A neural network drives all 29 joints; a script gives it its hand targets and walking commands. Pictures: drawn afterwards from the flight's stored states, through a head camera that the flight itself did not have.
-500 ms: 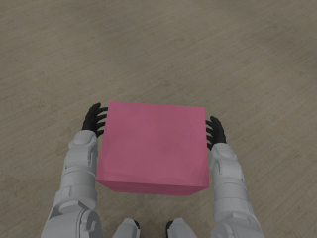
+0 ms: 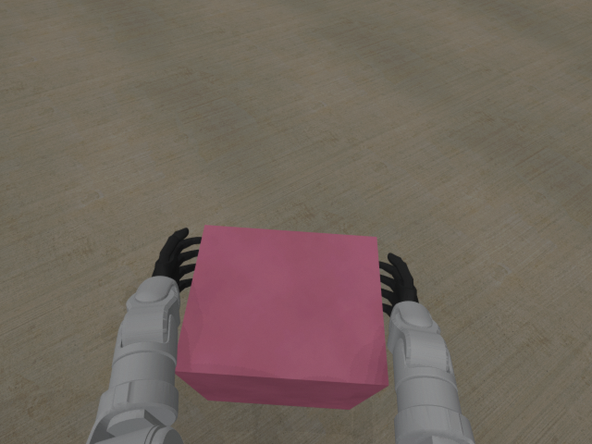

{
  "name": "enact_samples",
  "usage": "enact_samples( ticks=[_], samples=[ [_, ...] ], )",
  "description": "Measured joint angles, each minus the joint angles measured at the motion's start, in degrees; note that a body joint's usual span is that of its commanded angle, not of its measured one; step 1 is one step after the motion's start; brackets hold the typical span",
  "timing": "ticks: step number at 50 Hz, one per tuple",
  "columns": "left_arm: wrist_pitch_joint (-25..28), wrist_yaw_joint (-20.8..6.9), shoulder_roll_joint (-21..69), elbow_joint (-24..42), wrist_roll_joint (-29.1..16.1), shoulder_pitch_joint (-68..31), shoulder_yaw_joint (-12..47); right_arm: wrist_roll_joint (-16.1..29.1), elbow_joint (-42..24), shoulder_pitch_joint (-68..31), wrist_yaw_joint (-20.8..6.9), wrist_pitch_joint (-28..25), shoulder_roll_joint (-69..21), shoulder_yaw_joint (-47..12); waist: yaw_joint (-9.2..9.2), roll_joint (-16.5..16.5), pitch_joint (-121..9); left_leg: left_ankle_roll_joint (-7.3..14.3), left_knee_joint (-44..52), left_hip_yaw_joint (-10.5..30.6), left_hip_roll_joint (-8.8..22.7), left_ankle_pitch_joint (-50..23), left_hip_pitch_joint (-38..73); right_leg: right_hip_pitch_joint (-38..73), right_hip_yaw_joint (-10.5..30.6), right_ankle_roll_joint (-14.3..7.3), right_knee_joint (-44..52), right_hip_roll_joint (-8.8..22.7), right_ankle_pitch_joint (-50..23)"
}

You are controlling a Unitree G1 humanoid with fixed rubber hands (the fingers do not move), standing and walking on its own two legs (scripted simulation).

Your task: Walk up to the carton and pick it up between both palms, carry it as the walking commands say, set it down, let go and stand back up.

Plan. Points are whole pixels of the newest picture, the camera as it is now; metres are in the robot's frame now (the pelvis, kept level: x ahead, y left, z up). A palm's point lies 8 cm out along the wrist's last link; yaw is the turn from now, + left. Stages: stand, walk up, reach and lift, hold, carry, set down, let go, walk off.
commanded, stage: reach and lift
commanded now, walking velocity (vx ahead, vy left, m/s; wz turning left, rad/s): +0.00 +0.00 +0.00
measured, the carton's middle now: (284, 326) +0.32 +0.01 -0.09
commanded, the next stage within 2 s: hold in 1.70 s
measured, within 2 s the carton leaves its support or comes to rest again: neither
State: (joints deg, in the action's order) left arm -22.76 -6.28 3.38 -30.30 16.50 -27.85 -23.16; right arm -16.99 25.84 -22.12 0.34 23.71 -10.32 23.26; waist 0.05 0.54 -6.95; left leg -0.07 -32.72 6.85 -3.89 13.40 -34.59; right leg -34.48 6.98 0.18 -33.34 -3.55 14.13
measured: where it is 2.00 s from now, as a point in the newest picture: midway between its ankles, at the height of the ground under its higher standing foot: outside the picture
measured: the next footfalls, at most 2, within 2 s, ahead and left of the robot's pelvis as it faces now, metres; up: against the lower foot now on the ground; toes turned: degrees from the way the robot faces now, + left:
none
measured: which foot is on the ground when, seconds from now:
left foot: down 0.00-1.00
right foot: down 0.00-1.00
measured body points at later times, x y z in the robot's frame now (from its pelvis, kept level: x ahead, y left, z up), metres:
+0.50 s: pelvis +0.00 +0.00 +0.02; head -0.02 +0.00 +0.47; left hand +0.34 +0.17 +0.05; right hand +0.31 -0.16 +0.04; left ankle +0.01 +0.12 -0.73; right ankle +0.01 -0.12 -0.73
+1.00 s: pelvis +0.01 +0.01 +0.02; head -0.05 +0.01 +0.47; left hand +0.33 +0.17 +0.08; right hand +0.31 -0.17 +0.07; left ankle +0.01 +0.12 -0.73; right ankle +0.01 -0.12 -0.73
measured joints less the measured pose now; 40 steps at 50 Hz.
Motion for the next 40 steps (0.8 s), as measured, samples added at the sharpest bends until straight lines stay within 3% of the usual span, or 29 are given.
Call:
enact_samples(
  ticks=[13, 40],
  samples=[
    [-3.9, 0.6, 1.3, 3.0, 0.0, 4.5, 1.6, 1.0, -2.4, 4.3, -0.2, 4.3, 0.9, -3.2, -0.37, -0.6, 1.9, 0.3, 6.2, -0.5, 0.6, -1.5, 13.2, 13.1, 0.6, -0.1, 6.3, 0.2, -1.8],
    [-16.6, 0.9, 1.2, 10.5, 0.0, 6.7, 4.0, 0.2, -7.6, 3.4, -1.4, 17.7, 1.4, -5.5, 0.93, -0.8, 6.4, 0.9, 12.2, -0.7, 0.9, -2.8, 31.5, 32.0, 0.3, 0.0, 13.6, 1.0, -3.6]
  ],
)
